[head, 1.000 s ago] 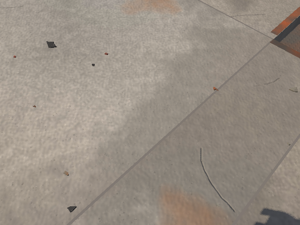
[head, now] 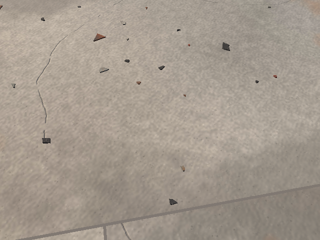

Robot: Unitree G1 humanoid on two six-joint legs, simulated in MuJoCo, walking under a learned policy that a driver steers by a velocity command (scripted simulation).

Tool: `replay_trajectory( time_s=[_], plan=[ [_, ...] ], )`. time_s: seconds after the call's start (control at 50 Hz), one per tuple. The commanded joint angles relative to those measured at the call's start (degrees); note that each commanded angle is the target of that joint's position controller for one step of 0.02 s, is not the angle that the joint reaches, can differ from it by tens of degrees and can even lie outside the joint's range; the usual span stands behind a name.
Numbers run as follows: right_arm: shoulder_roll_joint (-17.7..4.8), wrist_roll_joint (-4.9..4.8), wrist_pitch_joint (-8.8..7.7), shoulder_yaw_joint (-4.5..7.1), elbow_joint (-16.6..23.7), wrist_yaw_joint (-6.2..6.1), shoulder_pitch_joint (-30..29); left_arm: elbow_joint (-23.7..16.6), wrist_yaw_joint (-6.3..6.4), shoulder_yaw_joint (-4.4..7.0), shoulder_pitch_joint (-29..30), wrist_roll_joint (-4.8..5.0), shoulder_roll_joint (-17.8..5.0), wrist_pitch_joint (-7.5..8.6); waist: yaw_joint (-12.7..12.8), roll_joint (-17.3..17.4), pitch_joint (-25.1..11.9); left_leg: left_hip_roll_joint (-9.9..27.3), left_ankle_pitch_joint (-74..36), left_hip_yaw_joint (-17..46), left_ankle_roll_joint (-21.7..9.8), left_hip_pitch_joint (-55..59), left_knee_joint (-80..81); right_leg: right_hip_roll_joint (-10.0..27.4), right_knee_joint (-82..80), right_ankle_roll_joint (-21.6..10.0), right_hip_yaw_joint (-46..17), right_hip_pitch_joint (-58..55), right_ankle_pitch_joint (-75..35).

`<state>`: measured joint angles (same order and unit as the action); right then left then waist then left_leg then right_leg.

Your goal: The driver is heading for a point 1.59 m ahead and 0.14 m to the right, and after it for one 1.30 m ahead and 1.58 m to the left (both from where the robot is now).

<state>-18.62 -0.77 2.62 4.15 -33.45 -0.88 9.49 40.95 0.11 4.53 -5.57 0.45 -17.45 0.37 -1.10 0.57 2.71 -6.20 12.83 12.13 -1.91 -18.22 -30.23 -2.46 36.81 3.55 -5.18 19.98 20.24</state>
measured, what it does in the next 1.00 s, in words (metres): walks ahead: right foot, then left foot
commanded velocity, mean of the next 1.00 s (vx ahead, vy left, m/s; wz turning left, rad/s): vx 0.12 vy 0.00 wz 0.16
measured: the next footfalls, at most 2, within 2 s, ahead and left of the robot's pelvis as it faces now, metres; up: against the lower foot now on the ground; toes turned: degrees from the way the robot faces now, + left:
right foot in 0.04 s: +0.05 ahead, -0.13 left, +0.00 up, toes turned +7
left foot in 0.38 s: +0.01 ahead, +0.13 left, +0.00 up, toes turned +4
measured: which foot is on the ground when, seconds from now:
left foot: down 0.00-0.04, up 0.06-0.36, down 0.38-0.86, up 0.88-1.00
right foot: up 0.00-0.02, down 0.04-0.60, up 0.62-0.84, down 0.86-1.00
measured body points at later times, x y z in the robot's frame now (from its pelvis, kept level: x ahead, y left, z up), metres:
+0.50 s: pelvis -0.01 +0.01 +0.00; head +0.01 +0.03 +0.45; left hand +0.08 +0.29 -0.12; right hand +0.18 -0.22 -0.10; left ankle -0.03 +0.13 -0.74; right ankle +0.01 -0.13 -0.74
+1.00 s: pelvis +0.10 -0.02 +0.01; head +0.11 -0.05 +0.46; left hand +0.11 +0.26 -0.10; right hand +0.24 -0.28 -0.12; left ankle +0.04 +0.13 -0.66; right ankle +0.08 -0.10 -0.74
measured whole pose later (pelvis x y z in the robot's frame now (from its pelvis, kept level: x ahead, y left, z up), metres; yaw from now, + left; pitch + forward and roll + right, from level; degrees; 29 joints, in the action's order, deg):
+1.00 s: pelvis +0.10 -0.02 +0.01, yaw +7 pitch +0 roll +1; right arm -17.5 -1.3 -3.2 3.4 -41.9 0.0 16.4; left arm 47.8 -1.4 1.7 -20.5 -0.1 -15.6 5.2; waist 1.4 2.2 0.0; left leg 1.4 17.7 1.7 -2.1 -26.1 -61.3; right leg -1.5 24.6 -3.7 2.0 9.2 16.0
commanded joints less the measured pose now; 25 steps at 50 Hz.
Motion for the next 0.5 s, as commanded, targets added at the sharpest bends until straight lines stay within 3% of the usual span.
replay_trajectory(
  time_s=[0.02,0.04,0.06,0.08,0.1,0.14,0.16,0.2,0.26,0.28,0.32,0.36,0.38,0.4,0.42,0.44,0.46,0.5],
  plan=[
    [-9.24,-0.95,-0.22,2.70,4.46,-0.35,-3.72,-3.18,-0.42,1.96,-3.13,-0.08,-5.82,1.62,2.98,8.27,-8.15,12.02,-13.91,17.62,-7.57,6.63,3.60,0.28,-14.16,-1.87,1.02,-6.14,-9.10],
    [-7.39,-0.81,-0.25,2.21,4.38,-0.53,-2.12,-3.04,-0.15,2.62,-4.69,-0.73,-8.30,1.59,2.55,4.40,-9.51,9.29,-5.24,14.82,-4.50,1.83,-0.73,6.64,-16.70,-4.20,-3.28,-13.03,-14.64],
    [-4.58,-0.12,-0.52,1.48,4.40,-0.43,1.92,-3.78,0.22,3.29,-2.57,-1.68,-13.01,1.05,-1.46,-10.73,-8.89,0.62,14.08,3.41,-0.41,-7.42,-11.90,18.30,-17.87,-10.89,-15.75,-17.13,-25.95],
    [-8.65,0.25,-1.06,2.72,4.49,-0.74,0.73,-3.83,0.05,2.99,-3.36,-2.89,-11.58,1.13,0.66,-15.29,-7.07,-1.42,26.04,-1.78,2.77,-13.14,-25.17,25.31,-19.59,-19.82,-24.73,-13.61,-30.08],
    [-11.46,0.42,-1.18,3.83,3.35,-0.81,1.91,-4.63,0.27,2.08,-1.65,-2.28,-9.01,1.30,0.09,-10.33,-6.25,1.27,23.27,-0.94,4.25,-13.52,-33.80,24.81,-19.09,-20.66,-21.92,-12.11,-28.62],
    [-9.36,0.22,-0.35,3.73,1.03,-1.05,2.76,-5.00,0.73,1.15,1.59,-0.78,-6.26,1.10,-0.69,-7.22,-4.23,1.73,17.24,-1.40,6.17,-14.20,-38.07,18.01,-17.73,-16.14,-12.86,-11.61,-24.58],
    [-7.71,0.17,-0.02,3.24,0.80,-1.04,2.59,-4.79,0.90,0.83,1.38,-0.36,-5.95,1.00,-0.11,-7.32,-3.77,1.61,15.36,-1.47,6.91,-14.68,-38.74,17.05,-17.36,-15.97,-11.03,-12.18,-26.60],
    [-5.02,-0.20,-0.06,2.21,1.19,-0.85,1.05,-4.07,1.11,0.60,-0.17,-0.64,-5.88,0.53,0.84,-8.44,-4.20,1.82,13.74,-4.03,7.71,-12.80,-33.69,14.82,-17.32,-16.03,-6.99,-13.27,-29.22],
    [-2.21,0.29,-0.28,0.71,1.77,-0.61,-1.08,-3.51,1.08,0.60,-0.72,-0.73,-6.33,-0.05,2.03,-10.82,-6.37,4.84,14.33,-7.50,7.97,-6.07,-18.84,14.31,-16.06,-15.88,-4.56,-15.06,-30.78],
    [-1.71,0.33,-0.35,0.34,1.86,-0.44,-1.63,-3.29,0.91,0.81,-1.11,-0.58,-7.14,-0.30,2.62,-11.75,-6.54,5.39,14.54,-9.01,7.80,-3.21,-14.06,14.53,-15.96,-16.01,-4.44,-14.45,-31.22],
    [-2.86,-0.08,-0.41,0.62,0.96,-0.27,-0.65,-2.60,0.66,1.00,-2.58,-0.03,-8.36,-0.74,3.01,-12.14,-6.62,5.07,10.37,-11.04,7.29,1.10,-5.40,15.04,-15.03,-16.11,-5.38,-14.02,-31.25],
    [-2.78,0.26,-0.54,0.69,-1.13,-0.07,2.85,-1.88,0.52,0.34,-2.97,0.85,-7.28,-0.72,0.85,-10.23,-6.01,4.41,-2.56,-12.24,4.99,9.33,10.67,13.91,-13.38,-13.65,-4.53,-11.04,-28.83],
    [-4.42,0.71,-0.58,0.76,-0.83,-0.24,2.78,-0.94,0.31,-0.21,-5.60,0.58,-6.14,-0.06,1.39,-7.71,-6.65,6.89,-9.00,-8.47,3.19,15.46,12.79,13.07,-13.11,-10.13,-4.03,-7.33,-24.44],
    [-7.93,1.19,-0.50,1.22,-0.19,-0.80,3.93,-1.24,-0.16,-1.07,-6.43,-1.43,-4.10,0.84,2.60,0.76,-9.42,14.89,-23.55,0.05,0.70,21.49,10.36,9.51,-7.62,-5.85,0.01,-3.01,-15.87],
    [-7.07,2.11,-0.59,0.69,-1.02,-0.52,-0.11,-1.44,-0.22,-1.89,-7.50,-1.86,-1.18,1.33,5.86,10.83,-8.91,17.71,-18.93,1.47,-4.31,12.92,7.84,6.22,-10.94,-2.55,4.05,-5.81,-3.89],
    [-3.26,1.96,-1.12,-0.02,0.32,0.13,-2.46,-1.05,0.03,-1.63,-4.35,-2.34,-3.82,1.25,3.40,7.25,-7.22,14.92,-9.74,0.31,-4.73,10.16,8.60,6.03,-10.88,-0.62,4.28,-8.50,-6.68],
    [-2.12,2.46,-1.50,-0.43,-0.48,0.39,-1.49,-0.84,0.00,-1.31,-2.63,-2.05,-4.89,1.22,2.37,5.85,-6.05,12.95,-4.87,-0.89,-3.10,9.26,9.08,5.57,-10.74,-0.35,4.69,-8.36,-8.82],
    [-3.66,2.23,-2.24,-0.24,-1.41,0.46,-0.70,-0.18,0.43,-1.25,-3.03,-1.64,-5.01,0.64,2.14,5.68,-3.26,11.75,-3.79,-1.37,-1.66,7.19,9.45,5.68,-10.63,-0.40,4.62,-8.15,-11.03]
  ],
)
